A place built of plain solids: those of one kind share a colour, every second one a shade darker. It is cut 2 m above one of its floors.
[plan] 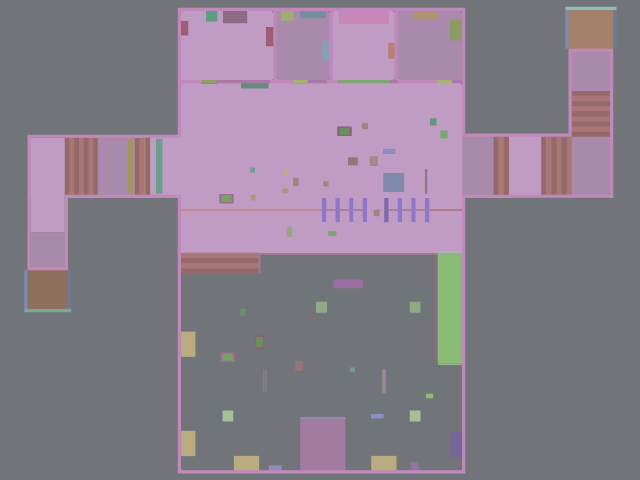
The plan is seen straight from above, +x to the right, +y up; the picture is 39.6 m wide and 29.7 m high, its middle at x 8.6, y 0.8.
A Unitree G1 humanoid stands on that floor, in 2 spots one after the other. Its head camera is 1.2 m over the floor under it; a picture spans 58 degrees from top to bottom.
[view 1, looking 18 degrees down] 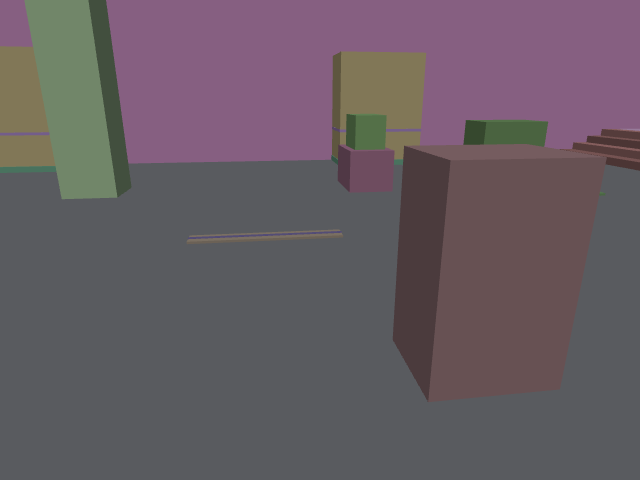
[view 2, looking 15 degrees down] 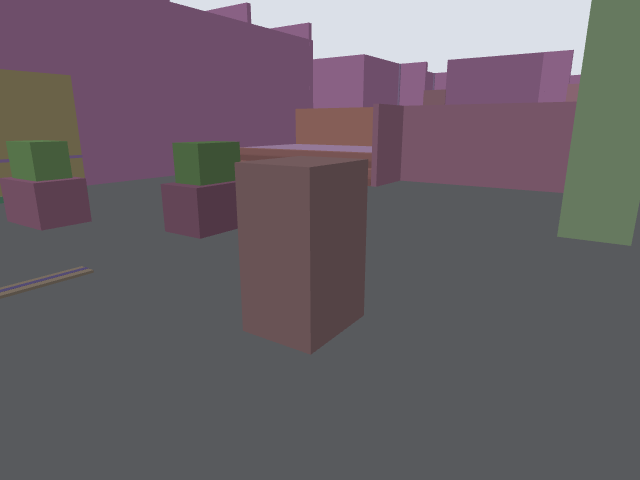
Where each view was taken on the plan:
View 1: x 8.99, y -7.94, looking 172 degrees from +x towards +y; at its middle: ground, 3.88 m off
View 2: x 8.78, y -8.99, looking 124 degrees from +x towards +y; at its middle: board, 2.24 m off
